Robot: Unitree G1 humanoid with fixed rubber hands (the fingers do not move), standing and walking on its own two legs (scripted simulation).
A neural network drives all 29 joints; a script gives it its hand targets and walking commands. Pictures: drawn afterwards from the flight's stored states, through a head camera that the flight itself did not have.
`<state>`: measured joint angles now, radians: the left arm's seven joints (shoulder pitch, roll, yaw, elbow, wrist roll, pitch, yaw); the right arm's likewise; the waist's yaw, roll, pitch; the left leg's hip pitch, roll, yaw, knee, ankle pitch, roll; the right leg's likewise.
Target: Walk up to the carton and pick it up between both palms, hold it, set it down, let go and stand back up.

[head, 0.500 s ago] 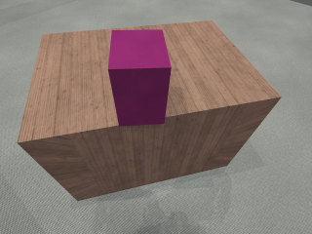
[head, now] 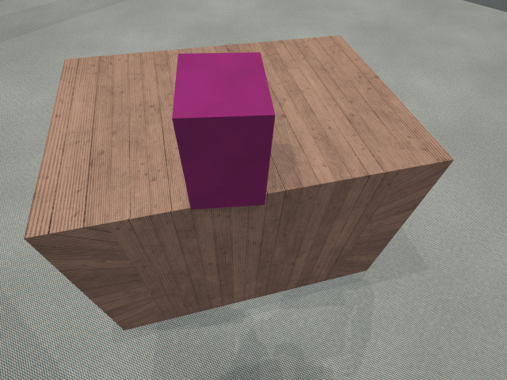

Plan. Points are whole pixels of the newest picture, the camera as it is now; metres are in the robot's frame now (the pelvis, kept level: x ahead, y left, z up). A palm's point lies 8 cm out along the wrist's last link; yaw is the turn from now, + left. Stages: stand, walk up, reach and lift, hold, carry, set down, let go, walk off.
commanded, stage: stand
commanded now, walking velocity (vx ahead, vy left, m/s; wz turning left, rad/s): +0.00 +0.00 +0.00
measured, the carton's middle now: (224, 134) +0.56 +0.06 +0.04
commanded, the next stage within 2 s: walk up in 0.02 s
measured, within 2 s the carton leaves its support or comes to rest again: neither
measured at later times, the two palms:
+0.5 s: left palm out of the picture +0.05 +0.19 -0.14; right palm out of the picture +0.05 -0.24 -0.16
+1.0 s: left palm (129, 305) +0.26 +0.24 -0.15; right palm (347, 286) +0.30 -0.20 -0.14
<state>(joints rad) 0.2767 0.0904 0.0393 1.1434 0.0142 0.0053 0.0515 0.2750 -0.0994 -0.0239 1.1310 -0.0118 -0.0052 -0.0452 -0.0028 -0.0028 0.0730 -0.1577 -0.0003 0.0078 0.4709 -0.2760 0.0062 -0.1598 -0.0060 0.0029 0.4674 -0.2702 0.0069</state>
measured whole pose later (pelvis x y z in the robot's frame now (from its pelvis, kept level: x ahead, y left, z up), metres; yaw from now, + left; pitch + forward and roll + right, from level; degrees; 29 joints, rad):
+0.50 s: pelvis +0.06 -0.02 -0.01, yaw +1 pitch -1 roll +0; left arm 0.46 0.10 0.05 0.85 0.05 -0.08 0.02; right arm 0.42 -0.14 -0.06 0.95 -0.05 0.01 0.00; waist 0.02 0.03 0.03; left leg -0.32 0.00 0.00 0.96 -0.51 0.01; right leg -0.12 0.02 -0.06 0.57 -0.42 -0.04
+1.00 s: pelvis +0.15 +0.01 -0.03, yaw -2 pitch -1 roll +2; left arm 0.20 0.16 0.04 0.71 0.02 0.04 0.05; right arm 0.11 -0.11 -0.02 0.65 -0.04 0.01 -0.05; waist 0.00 -0.01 0.15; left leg -0.48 -0.02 0.19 0.65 -0.16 0.12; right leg -0.50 -0.02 -0.01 1.18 -0.63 0.05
